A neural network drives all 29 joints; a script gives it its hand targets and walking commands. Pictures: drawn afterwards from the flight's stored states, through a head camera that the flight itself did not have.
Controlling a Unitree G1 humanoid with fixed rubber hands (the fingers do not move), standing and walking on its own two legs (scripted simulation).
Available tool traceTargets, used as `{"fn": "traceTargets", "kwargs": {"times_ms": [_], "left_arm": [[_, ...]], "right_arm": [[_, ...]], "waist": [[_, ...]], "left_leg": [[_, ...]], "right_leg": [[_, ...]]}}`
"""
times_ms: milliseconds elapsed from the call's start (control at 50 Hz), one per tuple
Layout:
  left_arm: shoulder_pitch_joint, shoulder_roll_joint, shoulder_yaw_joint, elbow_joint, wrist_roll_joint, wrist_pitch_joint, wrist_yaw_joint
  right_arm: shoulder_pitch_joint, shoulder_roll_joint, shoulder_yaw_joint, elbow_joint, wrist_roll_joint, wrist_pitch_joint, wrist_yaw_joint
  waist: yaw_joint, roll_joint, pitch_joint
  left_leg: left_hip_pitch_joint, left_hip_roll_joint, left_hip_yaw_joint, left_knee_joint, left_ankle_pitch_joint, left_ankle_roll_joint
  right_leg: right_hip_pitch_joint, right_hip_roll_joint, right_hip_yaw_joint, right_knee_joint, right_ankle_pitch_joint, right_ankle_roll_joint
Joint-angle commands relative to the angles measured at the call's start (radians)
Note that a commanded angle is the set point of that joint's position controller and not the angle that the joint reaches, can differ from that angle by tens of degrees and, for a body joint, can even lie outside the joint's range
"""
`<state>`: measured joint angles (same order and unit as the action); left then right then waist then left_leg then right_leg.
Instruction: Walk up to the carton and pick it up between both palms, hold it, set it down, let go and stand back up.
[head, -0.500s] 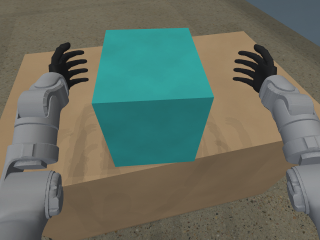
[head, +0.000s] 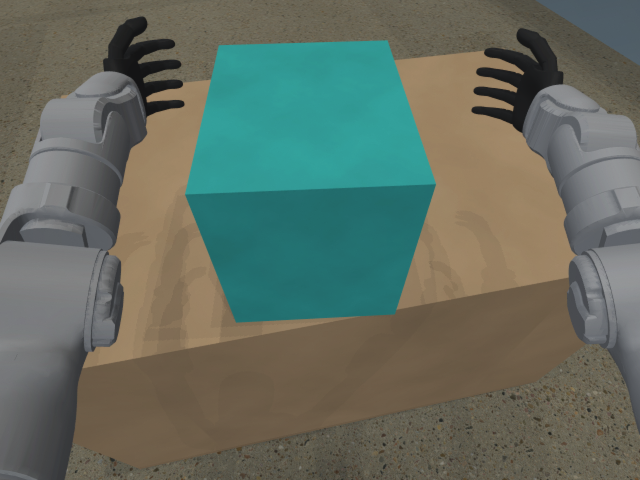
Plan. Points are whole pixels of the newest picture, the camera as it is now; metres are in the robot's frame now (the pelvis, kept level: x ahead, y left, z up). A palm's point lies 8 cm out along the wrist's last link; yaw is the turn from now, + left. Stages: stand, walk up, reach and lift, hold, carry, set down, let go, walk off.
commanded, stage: reach and lift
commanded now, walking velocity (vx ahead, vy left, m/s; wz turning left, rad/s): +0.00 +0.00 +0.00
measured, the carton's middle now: (310, 184) +0.51 +0.03 +0.06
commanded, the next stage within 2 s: none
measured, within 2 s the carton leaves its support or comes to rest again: neither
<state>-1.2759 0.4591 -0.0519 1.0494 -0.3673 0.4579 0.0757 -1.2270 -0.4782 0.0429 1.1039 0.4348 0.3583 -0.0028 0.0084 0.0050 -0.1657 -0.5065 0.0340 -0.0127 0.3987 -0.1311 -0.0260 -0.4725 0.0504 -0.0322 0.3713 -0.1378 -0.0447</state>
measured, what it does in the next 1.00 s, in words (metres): stands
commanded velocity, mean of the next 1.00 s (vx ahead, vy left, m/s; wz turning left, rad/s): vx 0.00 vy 0.00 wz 0.00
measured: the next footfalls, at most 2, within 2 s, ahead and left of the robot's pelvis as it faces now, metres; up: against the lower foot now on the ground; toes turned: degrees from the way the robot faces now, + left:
none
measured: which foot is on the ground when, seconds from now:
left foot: down 0.00-1.00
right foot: down 0.00-1.00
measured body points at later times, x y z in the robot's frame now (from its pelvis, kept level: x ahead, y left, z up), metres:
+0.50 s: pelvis +0.01 +0.00 -0.01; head +0.08 +0.01 +0.44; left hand +0.48 +0.23 +0.12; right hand +0.49 -0.20 +0.12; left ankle +0.03 +0.13 -0.74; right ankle +0.01 -0.09 -0.74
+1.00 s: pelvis +0.00 +0.00 -0.02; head +0.09 +0.02 +0.42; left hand +0.49 +0.22 +0.08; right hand +0.48 -0.19 +0.08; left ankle +0.03 +0.13 -0.74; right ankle +0.01 -0.09 -0.74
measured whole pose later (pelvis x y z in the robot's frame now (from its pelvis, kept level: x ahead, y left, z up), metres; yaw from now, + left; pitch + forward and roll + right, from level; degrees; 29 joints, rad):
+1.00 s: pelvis +0.00 +0.00 -0.02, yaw -1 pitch +23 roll -1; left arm -1.08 0.33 -0.07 1.31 -0.32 -0.11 0.04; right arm -0.99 -0.31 0.06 1.19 0.39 -0.07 -0.04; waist 0.00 -0.02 -0.25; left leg -0.77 0.04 -0.01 0.56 -0.19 -0.03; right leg -0.73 0.05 -0.04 0.52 -0.19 -0.04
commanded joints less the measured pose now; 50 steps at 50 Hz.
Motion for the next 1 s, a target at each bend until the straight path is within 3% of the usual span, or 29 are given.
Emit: {"fn": "traceTargets", "kwargs": {"times_ms": [0, 20, 40, 60, 80, 100, 140, 160, 180, 220, 240, 280, 300, 320, 440, 580, 700, 840, 980], "left_arm": [[-0.436, 0.181, 0.031, -0.06, 0.021, -0.115, -0.026], [-0.447, 0.194, 0.05, -0.134, 0.03, -0.131, -0.031], [-0.425, 0.193, 0.064, -0.099, 0.045, -0.144, -0.036], [-0.371, 0.182, 0.068, -0.001, 0.068, -0.161, -0.05], [-0.349, 0.191, 0.085, 0.009, 0.072, -0.187, -0.061], [-0.366, 0.201, 0.084, -0.116, 0.06, -0.21, -0.058], [-0.335, 0.166, 0.067, -0.065, 0.066, -0.248, -0.056], [-0.319, 0.153, 0.067, -0.091, 0.057, -0.272, -0.057], [-0.377, 0.164, 0.055, -0.169, 0.048, -0.297, -0.051], [-0.392, 0.151, 0.051, -0.187, 0.042, -0.337, -0.036], [-0.435, 0.141, 0.019, -0.221, 0.023, -0.359, -0.029], [-0.422, 0.134, 0.027, -0.175, 0.019, -0.382, -0.02], [-0.452, 0.158, 0.059, -0.197, 0.018, -0.389, -0.008], [-0.435, 0.143, 0.049, -0.185, 0.023, -0.393, -0.001], [-0.374, 0.102, 0.064, -0.091, 0.076, -0.438, -0.014], [-0.317, 0.075, 0.058, 0.08, 0.112, -0.548, -0.035], [-0.346, 0.09, 0.018, 0.111, 0.07, -0.647, -0.055], [-0.389, 0.047, -0.008, 0.04, 0.041, -0.638, -0.036], [-0.366, 0.015, 0.015, 0.05, 0.065, -0.609, -0.027]], "right_arm": [[-0.511, -0.149, 0.017, -0.131, 0.012, -0.066, -0.015], [-0.5, -0.172, -0.011, -0.192, -0.004, -0.084, -0.023], [-0.486, -0.151, -0.005, -0.184, -0.009, -0.095, -0.028], [-0.448, -0.12, 0.018, -0.11, -0.014, -0.097, -0.032], [-0.443, -0.108, 0.026, -0.131, -0.019, -0.107, -0.036], [-0.441, -0.123, 0.013, -0.238, -0.006, -0.127, -0.041], [-0.388, -0.094, -0.009, -0.191, -0.023, -0.158, -0.043], [-0.37, -0.101, -0.021, -0.201, -0.038, -0.179, -0.039], [-0.396, -0.109, -0.04, -0.261, -0.03, -0.204, -0.039], [-0.408, -0.11, -0.069, -0.289, -0.071, -0.243, -0.04], [-0.42, -0.116, -0.096, -0.287, -0.082, -0.257, -0.04], [-0.412, -0.102, -0.084, -0.271, -0.097, -0.275, -0.035], [-0.442, -0.122, -0.11, -0.327, -0.089, -0.289, -0.036], [-0.427, -0.128, -0.105, -0.305, -0.095, -0.296, -0.038], [-0.381, -0.121, -0.088, -0.193, -0.105, -0.348, -0.047], [-0.326, -0.084, -0.018, -0.043, -0.061, -0.429, -0.036], [-0.319, -0.046, 0.014, -0.069, -0.028, -0.486, -0.047], [-0.343, -0.076, -0.01, -0.109, -0.024, -0.491, -0.036], [-0.354, -0.059, -0.032, -0.12, -0.056, -0.48, -0.038]], "waist": [[0.001, -0.047, -0.642], [-0.007, -0.029, -0.733], [-0.002, -0.047, -0.714], [-0.007, -0.068, -0.632], [0.005, -0.095, -0.616], [0.014, -0.069, -0.706], [0.005, -0.046, -0.639], [0.003, -0.047, -0.662], [0.003, 0.006, -0.702], [0.003, 0.009, -0.756], [-0.022, 0.052, -0.808], [-0.012, 0.032, -0.797], [0.01, 0.03, -0.854], [-0.004, 0.036, -0.88], [-0.003, 0.037, -0.92], [0.011, -0.001, -0.816], [-0.002, -0.016, -0.834], [-0.009, 0.073, -0.936], [-0.001, 0.035, -0.94]], "left_leg": [[0.175, -0.041, 0.013, -0.012, 0.193, 0.027], [0.211, -0.046, 0.026, -0.003, 0.231, 0.014], [0.192, -0.049, 0.02, 0.006, 0.257, 0.018], [0.151, -0.045, 0.012, -0.005, 0.213, 0.025], [0.098, -0.052, 0.024, -0.023, 0.17, 0.033], [0.124, -0.053, 0.031, -0.027, 0.212, 0.025], [0.143, -0.047, 0.027, -0.011, 0.225, 0.011], [0.177, -0.043, 0.025, -0.006, 0.239, 0.004], [0.218, -0.046, 0.032, 0.004, 0.267, -0.01], [0.277, -0.041, 0.034, 0.032, 0.271, -0.018], [0.306, -0.032, 0.025, 0.043, 0.264, -0.033], [0.308, -0.028, 0.032, 0.059, 0.257, -0.029], [0.292, -0.031, 0.013, 0.087, 0.258, -0.026], [0.288, -0.028, 0.013, 0.096, 0.263, -0.028], [0.26, -0.028, 0.018, 0.134, 0.341, -0.043], [0.129, -0.027, 0.032, 0.11, 0.287, -0.029], [0.013, -0.039, 0.042, 0.099, 0.232, -0.007], [0.2, -0.024, 0.038, 0.17, 0.304, -0.05], [0.201, -0.021, 0.033, 0.186, 0.3, -0.043]], "right_leg": [[0.45, -0.042, 0.032, 0.052, 0.484, 0.104], [0.479, -0.039, 0.029, 0.054, 0.539, 0.111], [0.488, -0.037, 0.03, 0.076, 0.584, 0.105], [0.495, -0.044, 0.038, 0.074, 0.558, 0.105], [0.542, -0.052, 0.044, 0.064, 0.535, 0.114], [0.569, -0.05, 0.048, 0.069, 0.564, 0.113], [0.479, -0.036, 0.03, 0.069, 0.491, 0.099], [0.445, -0.028, 0.023, 0.059, 0.463, 0.093], [0.416, -0.027, 0.017, 0.051, 0.472, 0.092], [0.33, -0.013, -0.003, 0.048, 0.415, 0.085], [0.283, -0.014, -0.011, 0.05, 0.397, 0.074], [0.259, -0.016, -0.012, 0.056, 0.387, 0.073], [0.229, -0.026, -0.015, 0.073, 0.449, 0.082], [0.238, -0.026, -0.012, 0.09, 0.477, 0.087], [0.274, -0.026, -0.01, 0.127, 0.581, 0.098], [0.317, -0.036, 0.004, 0.145, 0.537, 0.107], [0.369, -0.057, 0.026, 0.171, 0.549, 0.118], [0.148, -0.025, -0.016, 0.157, 0.452, 0.083], [0.133, -0.02, -0.018, 0.166, 0.433, 0.086]]}}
